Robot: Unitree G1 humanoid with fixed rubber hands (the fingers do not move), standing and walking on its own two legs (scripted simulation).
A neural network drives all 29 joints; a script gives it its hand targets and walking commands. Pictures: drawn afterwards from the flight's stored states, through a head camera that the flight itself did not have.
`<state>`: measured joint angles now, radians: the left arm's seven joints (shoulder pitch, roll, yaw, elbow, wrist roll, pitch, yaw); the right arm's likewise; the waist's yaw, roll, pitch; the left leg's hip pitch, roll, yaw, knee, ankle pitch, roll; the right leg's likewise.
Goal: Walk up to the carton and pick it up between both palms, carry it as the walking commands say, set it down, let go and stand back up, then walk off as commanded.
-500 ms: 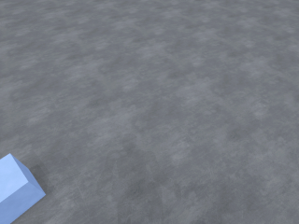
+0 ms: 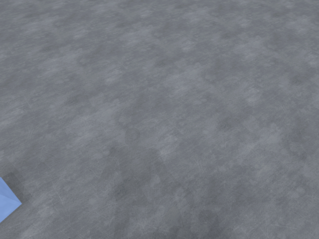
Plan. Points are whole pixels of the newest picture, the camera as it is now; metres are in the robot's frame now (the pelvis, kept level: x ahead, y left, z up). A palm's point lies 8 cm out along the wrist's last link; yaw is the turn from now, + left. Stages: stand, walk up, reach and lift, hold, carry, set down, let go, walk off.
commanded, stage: walk off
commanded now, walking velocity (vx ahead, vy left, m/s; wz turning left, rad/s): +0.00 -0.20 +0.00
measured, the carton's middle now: out of the picture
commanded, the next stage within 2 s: none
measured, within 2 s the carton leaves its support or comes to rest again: neither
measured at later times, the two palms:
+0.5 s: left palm out of the picture +0.04 +0.15 -0.14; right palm out of the picture -0.01 -0.35 -0.09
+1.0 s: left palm out of the picture +0.02 +0.01 -0.13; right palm out of the picture +0.04 -0.48 -0.12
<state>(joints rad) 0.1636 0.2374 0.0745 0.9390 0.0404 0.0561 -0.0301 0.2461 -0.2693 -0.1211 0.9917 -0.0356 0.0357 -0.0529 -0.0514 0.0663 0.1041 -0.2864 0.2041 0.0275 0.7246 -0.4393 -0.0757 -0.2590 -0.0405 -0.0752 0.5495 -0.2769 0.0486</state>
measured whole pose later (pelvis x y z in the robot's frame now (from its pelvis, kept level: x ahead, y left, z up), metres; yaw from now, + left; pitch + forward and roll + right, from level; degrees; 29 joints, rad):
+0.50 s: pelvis -0.01 -0.09 +0.02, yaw -1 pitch -1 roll -4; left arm 0.22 0.24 0.08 0.98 0.03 0.08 -0.02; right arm 0.30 -0.17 -0.06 1.00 -0.03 0.01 -0.06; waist -0.03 -0.04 0.06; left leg -0.19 0.13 0.14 0.50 -0.29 0.01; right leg -0.45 0.01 0.07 1.09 -0.31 0.09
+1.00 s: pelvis -0.03 -0.23 +0.00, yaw +1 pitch +0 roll -2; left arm 0.22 0.20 0.02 0.95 0.04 0.05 0.02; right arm 0.21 -0.20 -0.08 0.95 -0.01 0.04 -0.06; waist 0.02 0.01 0.02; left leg -0.31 0.03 0.12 0.74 -0.45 0.04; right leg -0.26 0.03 -0.15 0.51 -0.26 -0.06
